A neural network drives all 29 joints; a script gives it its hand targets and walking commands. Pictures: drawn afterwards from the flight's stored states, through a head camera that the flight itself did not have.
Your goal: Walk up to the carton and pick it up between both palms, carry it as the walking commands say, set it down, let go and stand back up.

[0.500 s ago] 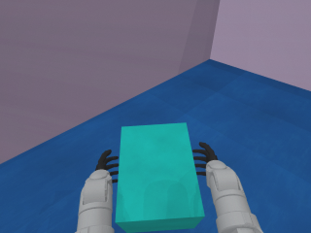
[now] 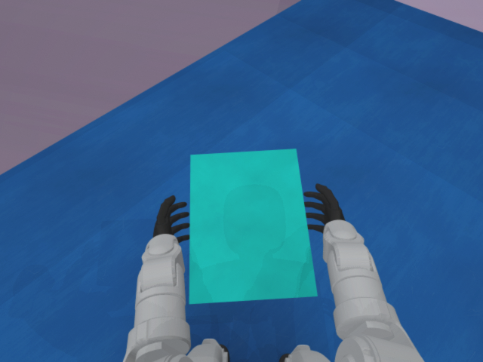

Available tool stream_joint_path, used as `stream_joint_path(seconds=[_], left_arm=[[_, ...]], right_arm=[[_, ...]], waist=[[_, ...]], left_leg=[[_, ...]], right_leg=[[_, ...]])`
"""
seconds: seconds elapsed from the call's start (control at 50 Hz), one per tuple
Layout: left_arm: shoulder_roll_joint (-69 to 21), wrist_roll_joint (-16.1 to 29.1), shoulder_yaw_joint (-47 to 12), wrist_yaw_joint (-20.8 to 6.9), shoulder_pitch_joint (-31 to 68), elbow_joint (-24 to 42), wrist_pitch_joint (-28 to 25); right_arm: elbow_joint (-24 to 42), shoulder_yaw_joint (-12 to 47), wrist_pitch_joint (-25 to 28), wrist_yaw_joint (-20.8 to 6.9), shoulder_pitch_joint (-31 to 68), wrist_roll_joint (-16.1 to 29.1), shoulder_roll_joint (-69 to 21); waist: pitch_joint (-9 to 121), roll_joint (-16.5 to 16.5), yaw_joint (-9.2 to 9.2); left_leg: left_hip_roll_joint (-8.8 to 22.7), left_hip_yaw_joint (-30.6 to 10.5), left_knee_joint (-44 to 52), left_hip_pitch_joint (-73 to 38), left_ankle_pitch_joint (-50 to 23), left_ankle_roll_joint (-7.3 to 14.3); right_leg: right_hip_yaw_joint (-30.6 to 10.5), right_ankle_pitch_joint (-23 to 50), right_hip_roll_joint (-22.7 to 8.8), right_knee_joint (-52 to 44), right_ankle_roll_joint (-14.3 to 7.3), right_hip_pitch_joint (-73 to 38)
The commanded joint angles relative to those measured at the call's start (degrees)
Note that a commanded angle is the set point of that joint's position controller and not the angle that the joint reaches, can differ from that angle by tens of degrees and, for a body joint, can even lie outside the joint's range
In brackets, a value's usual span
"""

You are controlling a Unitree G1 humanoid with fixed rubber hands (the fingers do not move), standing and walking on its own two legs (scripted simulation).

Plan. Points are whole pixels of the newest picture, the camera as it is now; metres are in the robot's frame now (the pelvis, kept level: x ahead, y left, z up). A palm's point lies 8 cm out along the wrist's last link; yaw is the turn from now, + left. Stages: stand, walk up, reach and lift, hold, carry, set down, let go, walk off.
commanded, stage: set down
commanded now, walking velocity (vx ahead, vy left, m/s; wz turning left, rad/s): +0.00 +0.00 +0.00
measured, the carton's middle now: (247, 229) +0.38 +0.03 -0.12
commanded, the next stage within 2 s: none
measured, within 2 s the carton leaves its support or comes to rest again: neither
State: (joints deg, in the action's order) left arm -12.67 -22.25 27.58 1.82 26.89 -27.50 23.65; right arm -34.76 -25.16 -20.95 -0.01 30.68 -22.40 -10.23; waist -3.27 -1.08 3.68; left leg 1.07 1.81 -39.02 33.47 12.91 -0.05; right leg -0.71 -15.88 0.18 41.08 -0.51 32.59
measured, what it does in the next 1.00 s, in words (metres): lowers itself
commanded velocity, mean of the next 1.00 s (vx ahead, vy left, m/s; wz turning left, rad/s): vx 0.00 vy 0.00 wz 0.00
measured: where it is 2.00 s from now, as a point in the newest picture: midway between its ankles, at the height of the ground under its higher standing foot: outside the picture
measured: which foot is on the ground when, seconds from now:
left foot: down 0.00-1.00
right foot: down 0.00-1.00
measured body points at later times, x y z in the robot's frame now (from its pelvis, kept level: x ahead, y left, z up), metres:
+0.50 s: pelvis -0.01 -0.01 -0.06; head +0.18 +0.01 +0.35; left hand +0.37 +0.19 -0.12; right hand +0.40 -0.11 -0.12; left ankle +0.07 +0.12 -0.71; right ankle +0.05 -0.12 -0.71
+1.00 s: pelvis -0.03 +0.01 -0.14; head +0.19 +0.03 +0.25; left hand +0.40 +0.19 -0.21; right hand +0.43 -0.10 -0.20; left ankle +0.07 +0.12 -0.71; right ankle +0.05 -0.12 -0.71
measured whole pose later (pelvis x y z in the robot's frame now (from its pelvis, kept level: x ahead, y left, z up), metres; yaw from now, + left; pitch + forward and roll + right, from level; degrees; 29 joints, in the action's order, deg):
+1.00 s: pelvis -0.03 +0.01 -0.14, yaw -1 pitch +40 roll -2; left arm -8.8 -18.3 28.5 6.1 44.2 -28.0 22.5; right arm -34.8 -26.9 -19.7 6.9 47.9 -17.7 -8.1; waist 12.7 -2.0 2.9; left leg 1.3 0.1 -76.4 94.8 21.7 0.6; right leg -0.1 -24.6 0.8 77.0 0.7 92.5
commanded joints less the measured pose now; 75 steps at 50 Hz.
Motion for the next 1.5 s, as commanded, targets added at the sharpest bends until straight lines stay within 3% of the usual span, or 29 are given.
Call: stream_joint_path(seconds=[0.0, 0.2, 0.42, 0.74, 0.88, 1.24, 1.48], left_arm=[[-47.7, 10.0, -29.6, -15.2, 32.7, -2.2, -4.7], [-46.6, 12.4, -35.9, -18.8, 36.3, 0.7, -7.5], [-46.6, 12.7, -34.8, -20.5, 39.7, -1.3, -5.9], [-50.5, 14.2, -35.9, -18.0, 47.4, -1.8, -4.0], [-50.4, 13.9, -34.4, -16.9, 51.9, -4.0, -3.3], [-46.7, 15.2, -31.7, -15.8, 63.1, -6.5, -2.7], [-42.1, 15.4, -30.6, -16.1, 66.9, -7.9, -4.0]], right_arm=[[-4.1, 27.6, 4.1, -14.5, 30.2, 8.9, -52.5], [1.3, 35.1, 6.1, -13.0, 32.2, 11.7, -56.4], [-0.2, 34.0, 4.6, -13.9, 35.6, 11.8, -55.9], [-1.4, 33.1, 3.6, -15.8, 44.3, 13.3, -54.8], [-4.3, 30.6, 3.1, -15.9, 48.9, 13.2, -53.6], [-6.0, 28.4, 2.1, -13.0, 60.5, 16.1, -52.6], [-5.6, 27.4, 2.6, -9.9, 64.0, 16.6, -50.9]], waist=[[31.9, 0.5, 0.92], [46.4, -1.2, 1.44], [51.0, -0.1, 1.21], [62.9, 1.1, 0.79], [65.4, 1.3, 0.32], [71.2, -0.3, 0.84], [70.9, -0.2, 0.67]], left_leg=[[-6.9, -4.2, 0.6, -11.4, -8.0, 0.4], [-8.3, -2.9, -7.5, -2.1, -13.0, 1.2], [-8.7, -2.1, -13.9, 8.8, -10.1, 0.9], [-8.8, -2.8, -24.7, 16.8, -9.3, -1.2], [-8.8, -2.4, -29.1, 22.1, -5.4, -1.6], [-9.4, -0.1, -39.6, 30.8, -1.6, -1.1], [-9.8, 1.7, -45.1, 39.7, -2.6, -0.6]], right_leg=[[-3.3, 7.2, 6.6, -2.7, -2.0, -3.3], [-4.5, 13.8, 6.8, 2.8, -0.1, -0.6], [-2.6, 10.3, 7.7, 9.8, 0.1, 10.8], [0.8, 5.6, 9.9, 22.7, -0.1, 31.4], [1.6, 1.9, 10.4, 27.4, -0.1, 39.6], [3.4, -2.6, 11.3, 37.0, 1.1, 49.8], [3.1, -0.1, 11.2, 41.6, 2.0, 49.0]])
